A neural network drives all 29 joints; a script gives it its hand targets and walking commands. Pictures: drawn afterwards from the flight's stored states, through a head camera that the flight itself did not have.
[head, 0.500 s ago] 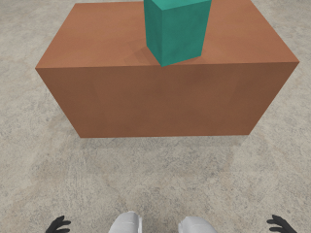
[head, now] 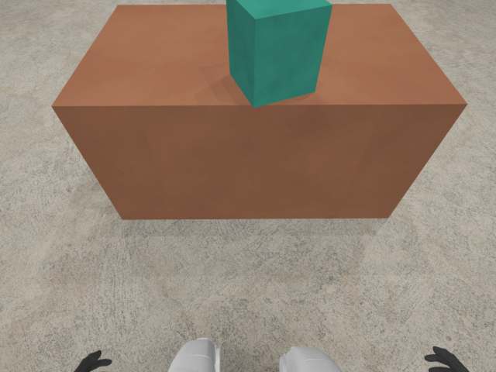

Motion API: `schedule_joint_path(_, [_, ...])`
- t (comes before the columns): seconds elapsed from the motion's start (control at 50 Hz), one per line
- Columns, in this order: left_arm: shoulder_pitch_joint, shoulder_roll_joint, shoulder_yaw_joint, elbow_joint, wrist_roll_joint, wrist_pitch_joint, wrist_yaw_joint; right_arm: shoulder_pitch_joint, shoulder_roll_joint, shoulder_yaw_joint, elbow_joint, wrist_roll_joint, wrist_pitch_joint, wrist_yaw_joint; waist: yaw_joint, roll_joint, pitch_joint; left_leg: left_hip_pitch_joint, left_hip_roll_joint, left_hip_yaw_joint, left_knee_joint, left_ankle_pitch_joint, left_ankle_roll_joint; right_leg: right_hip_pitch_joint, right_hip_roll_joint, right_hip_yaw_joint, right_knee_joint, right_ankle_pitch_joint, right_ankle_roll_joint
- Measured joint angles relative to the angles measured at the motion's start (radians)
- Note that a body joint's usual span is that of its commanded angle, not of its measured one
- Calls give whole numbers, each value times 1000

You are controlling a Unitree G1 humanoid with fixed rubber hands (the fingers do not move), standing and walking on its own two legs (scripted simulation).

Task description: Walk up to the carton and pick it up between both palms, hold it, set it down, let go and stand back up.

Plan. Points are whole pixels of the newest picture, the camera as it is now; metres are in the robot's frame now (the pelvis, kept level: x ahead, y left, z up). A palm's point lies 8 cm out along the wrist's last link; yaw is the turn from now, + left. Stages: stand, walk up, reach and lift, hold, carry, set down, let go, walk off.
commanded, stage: walk up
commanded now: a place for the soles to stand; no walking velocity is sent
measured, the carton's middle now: (273, 44) +0.92 -0.05 +0.05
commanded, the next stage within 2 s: none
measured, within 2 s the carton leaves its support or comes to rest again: neither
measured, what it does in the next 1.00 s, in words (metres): walks ahead: left foot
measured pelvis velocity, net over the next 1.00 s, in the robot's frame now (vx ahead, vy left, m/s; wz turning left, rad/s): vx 0.25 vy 0.10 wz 0.02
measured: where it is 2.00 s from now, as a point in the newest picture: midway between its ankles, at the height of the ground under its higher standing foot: (265, 283)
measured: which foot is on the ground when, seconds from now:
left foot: up 0.00-0.28, down 0.30-1.00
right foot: down 0.00-0.30, up 0.32-1.00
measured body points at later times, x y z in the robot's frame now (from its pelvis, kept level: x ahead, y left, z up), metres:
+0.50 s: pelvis +0.11 +0.11 +0.03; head +0.12 +0.16 +0.47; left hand +0.19 +0.41 -0.11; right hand +0.16 -0.20 -0.05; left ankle +0.14 +0.15 -0.69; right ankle +0.11 -0.07 -0.59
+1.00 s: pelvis +0.25 +0.10 +0.02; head +0.27 +0.14 +0.46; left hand +0.33 +0.38 -0.13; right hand +0.26 -0.20 -0.07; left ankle +0.14 +0.15 -0.69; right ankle +0.36 +0.00 -0.68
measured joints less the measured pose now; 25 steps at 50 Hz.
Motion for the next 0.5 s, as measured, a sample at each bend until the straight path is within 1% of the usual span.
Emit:
schedule_joint_path(0.02, [4, 0, -1, 3, 0, -8, -2, 0, -4, 0, 0, 0, 6, 8, 0, 1, 0, -7, -5, 0, 26, -46, 0, 2, -4, 0, -2, -1, 0])
schedule_joint_path(0.04, [11, 0, -2, 4, 0, -17, -3, 0, -10, 0, 0, 0, 8, 17, 0, 5, 0, -20, -9, 1, 64, -63, 0, 6, -6, 0, -6, -1, 0])
schedule_joint_path(0.12, [49, 0, 5, 8, 0, -40, 5, 0, -34, 0, -1, 0, 0, 45, 0, 39, 0, -50, -12, 0, 138, -45, 0, 43, -8, -1, -32, -5, 8])
schedule_joint_path(0.2, [75, 0, 18, 12, 0, -42, 11, 0, -42, 0, -1, 0, -3, 55, 0, 71, -1, -57, -12, 0, 141, -40, 0, 96, -11, -1, -37, -32, 30])
schedule_joint_path(0.24, [79, 0, 23, 12, 0, -42, 11, 0, -42, 0, -1, 0, -3, 63, 0, 82, -1, -60, -11, -1, 139, -48, 0, 124, -15, -1, -38, -54, 32])
schedule_joint_path(0.28, [79, 0, 30, 6, 0, -41, 10, 2, -40, 0, -1, 0, -8, 72, -1, 86, -2, -51, -9, -1, 89, -31, 0, 151, -22, -2, -38, -78, 32])
schedule_joint_path(0.3, [79, 0, 31, 1, 0, -41, 8, 7, -38, 0, -1, 0, -19, 74, -1, 86, -5, -41, -11, 1, 58, 27, 9, 162, -26, -2, -36, -90, 32])
schedule_joint_path(0.32, [77, 0, 35, -2, 0, -39, 7, 11, -32, 0, -1, 0, -33, 72, -1, 74, -4, -33, -23, 13, 61, 47, 39, 166, -37, 10, -21, -98, 32])
schedule_joint_path(0.34, [74, -1, 36, -3, 0, -34, 5, 17, -24, 0, -1, 0, -49, 67, -2, 61, -4, -23, -33, 28, 66, 37, 68, 150, -33, 40, 31, -88, 31])
schedule_joint_path(0.36, [67, -1, 31, -7, 0, -25, 4, 27, -17, 0, -1, 0, -62, 58, -4, 59, -3, -13, -37, 34, 65, 22, 89, 122, -9, 75, 104, -87, 31])
schedule_joint_path(0.38, [62, -1, 29, -18, 0, -17, 3, 40, -8, 0, 0, 0, -65, 49, -6, 58, -3, -1, -37, 34, 56, 10, 98, 89, 21, 103, 180, -87, 31])
schedule_joint_path(0.42, [57, 0, 31, -38, 0, -12, 3, 71, 15, 0, 0, 0, -64, 31, -5, 48, -4, 39, -37, 35, 5, 11, 100, 21, 61, 130, 293, -72, 32])
schedule_joint_path(0.5, [57, 0, 35, -50, 0, -10, 3, 130, 52, 0, -1, 0, -68, 6, -5, 10, -1, 139, -44, 35, -147, 61, 100, -87, 69, 138, 321, 51, 32])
